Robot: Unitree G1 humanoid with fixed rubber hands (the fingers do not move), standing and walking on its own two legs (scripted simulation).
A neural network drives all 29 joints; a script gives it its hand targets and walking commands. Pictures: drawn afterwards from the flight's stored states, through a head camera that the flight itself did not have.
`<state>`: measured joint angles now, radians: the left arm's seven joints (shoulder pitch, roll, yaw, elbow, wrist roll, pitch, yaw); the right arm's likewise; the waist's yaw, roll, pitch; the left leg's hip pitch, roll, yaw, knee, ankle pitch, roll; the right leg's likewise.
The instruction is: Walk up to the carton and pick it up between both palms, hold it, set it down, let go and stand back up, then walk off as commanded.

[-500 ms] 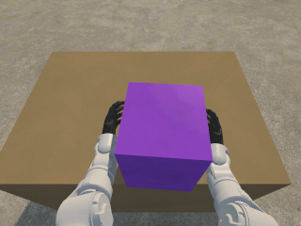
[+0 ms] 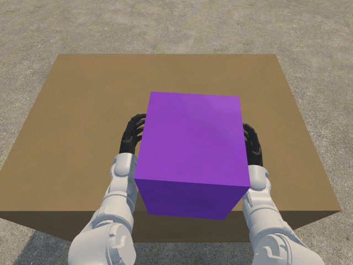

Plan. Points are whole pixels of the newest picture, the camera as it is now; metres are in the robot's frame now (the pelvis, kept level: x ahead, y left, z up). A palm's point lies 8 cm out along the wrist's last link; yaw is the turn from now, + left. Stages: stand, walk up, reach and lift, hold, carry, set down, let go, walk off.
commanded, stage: set down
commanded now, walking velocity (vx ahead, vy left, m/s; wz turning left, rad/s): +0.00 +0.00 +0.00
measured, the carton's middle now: (189, 160) +0.37 +0.03 -0.02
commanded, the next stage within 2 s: none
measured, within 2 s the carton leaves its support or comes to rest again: neither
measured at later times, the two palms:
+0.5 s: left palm (130, 147) +0.38 +0.17 +0.01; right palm (252, 158) +0.38 -0.12 +0.01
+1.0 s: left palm (113, 144) +0.39 +0.22 +0.00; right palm (267, 153) +0.40 -0.16 -0.01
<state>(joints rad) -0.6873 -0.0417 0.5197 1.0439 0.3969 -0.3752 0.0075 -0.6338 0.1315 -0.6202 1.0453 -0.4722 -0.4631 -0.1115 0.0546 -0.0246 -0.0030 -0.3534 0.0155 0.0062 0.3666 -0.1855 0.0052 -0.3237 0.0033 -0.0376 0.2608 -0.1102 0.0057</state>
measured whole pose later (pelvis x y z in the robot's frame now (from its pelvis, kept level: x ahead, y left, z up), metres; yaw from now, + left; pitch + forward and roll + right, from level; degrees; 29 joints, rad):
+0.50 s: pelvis +0.00 +0.01 +0.00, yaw -1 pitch +10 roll -1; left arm -0.69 -0.04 0.51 1.04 0.39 -0.35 0.03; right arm -0.66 0.09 -0.57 1.12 -0.41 -0.47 -0.11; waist 0.05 -0.03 0.00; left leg -0.37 0.02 0.02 0.42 -0.21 0.01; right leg -0.35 0.00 -0.02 0.31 -0.13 0.01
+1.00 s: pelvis +0.00 +0.01 -0.03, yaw -1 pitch +18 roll -3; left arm -0.81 0.21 0.03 1.42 -0.20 -0.44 0.06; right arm -0.83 -0.19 0.03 1.47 0.27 -0.43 -0.06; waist 0.04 0.04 -0.20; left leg -0.69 0.03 0.00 0.71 -0.34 0.01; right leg -0.65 0.01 -0.04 0.59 -0.26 0.02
